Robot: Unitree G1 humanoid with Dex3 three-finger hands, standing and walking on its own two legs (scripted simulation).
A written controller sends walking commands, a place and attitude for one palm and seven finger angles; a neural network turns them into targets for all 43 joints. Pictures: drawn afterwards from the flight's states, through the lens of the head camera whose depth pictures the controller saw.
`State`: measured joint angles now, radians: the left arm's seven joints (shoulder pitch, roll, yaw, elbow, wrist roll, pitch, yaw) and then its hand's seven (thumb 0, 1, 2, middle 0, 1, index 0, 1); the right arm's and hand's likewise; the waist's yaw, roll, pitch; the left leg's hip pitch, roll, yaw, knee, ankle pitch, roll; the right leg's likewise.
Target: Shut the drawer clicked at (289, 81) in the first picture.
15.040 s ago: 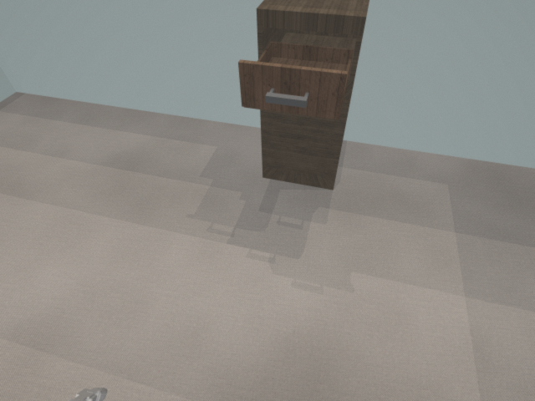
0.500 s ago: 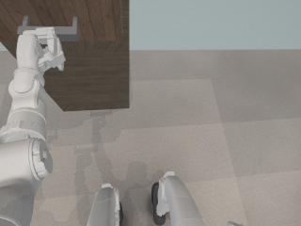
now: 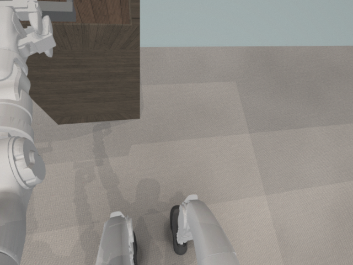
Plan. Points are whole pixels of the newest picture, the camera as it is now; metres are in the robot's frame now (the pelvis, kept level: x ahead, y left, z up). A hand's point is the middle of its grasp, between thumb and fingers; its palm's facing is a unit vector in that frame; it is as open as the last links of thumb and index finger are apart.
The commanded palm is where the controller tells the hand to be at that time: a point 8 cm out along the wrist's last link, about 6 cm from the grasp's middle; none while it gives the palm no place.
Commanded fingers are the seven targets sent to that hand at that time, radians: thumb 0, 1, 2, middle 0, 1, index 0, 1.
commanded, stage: push the drawer shut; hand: left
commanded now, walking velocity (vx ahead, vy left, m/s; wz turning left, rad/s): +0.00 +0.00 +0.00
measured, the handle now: (37, 2) +0.64 +0.20 +0.06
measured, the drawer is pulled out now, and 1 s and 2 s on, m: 0.00 0.00 0.00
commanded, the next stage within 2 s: pull the fist back off the drawer in 0.04 s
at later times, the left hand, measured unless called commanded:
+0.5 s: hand (44, 33) +0.57 +0.19 +0.06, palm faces -0.01 -1.00 -0.04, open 3.2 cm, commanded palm +0.56 +0.20 +0.07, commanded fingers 0.00 0.90 0.90 -1.40 -1.60 -1.40 -1.60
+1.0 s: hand (44, 41) +0.55 +0.19 +0.06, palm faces +0.01 -1.00 -0.03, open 3.3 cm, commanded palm +0.50 +0.22 +0.08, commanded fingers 0.00 0.90 0.90 -1.40 -1.60 -1.40 -1.60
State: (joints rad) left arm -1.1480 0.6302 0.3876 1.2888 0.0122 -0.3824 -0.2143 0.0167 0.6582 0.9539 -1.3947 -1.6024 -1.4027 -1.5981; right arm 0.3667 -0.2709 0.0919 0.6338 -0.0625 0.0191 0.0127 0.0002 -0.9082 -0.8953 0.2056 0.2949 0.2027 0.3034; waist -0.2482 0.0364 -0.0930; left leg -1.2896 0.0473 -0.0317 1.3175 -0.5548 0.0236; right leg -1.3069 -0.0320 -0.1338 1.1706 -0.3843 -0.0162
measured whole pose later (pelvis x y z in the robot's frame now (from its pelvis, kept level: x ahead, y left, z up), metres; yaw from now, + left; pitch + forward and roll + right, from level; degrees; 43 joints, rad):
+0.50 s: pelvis -0.01 +0.01 -0.01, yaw +0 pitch +31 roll -6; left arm -1.19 0.66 0.38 1.27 0.02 -0.34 -0.21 0.01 0.61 0.91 -1.39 -1.60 -1.40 -1.60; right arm 0.37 -0.27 0.10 0.62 -0.07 -0.01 0.02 0.00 -0.91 -0.90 0.21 0.29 0.20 0.30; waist -0.27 0.03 -0.09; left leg -1.34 0.05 -0.04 1.34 -0.54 0.03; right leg -1.35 -0.03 -0.13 1.18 -0.36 -0.01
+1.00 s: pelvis +0.04 +0.01 +0.03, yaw -1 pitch +28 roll -4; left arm -0.82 0.46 0.40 1.00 -0.08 -0.42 -0.21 0.02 0.89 0.90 -1.39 -1.60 -1.40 -1.60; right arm 0.34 -0.26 0.04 0.58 -0.04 0.07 0.04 0.00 -0.91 -0.90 0.20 0.29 0.20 0.30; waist -0.18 0.03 -0.11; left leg -1.10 0.05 0.02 1.21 -0.59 0.03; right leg -1.15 -0.01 -0.08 1.09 -0.42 0.00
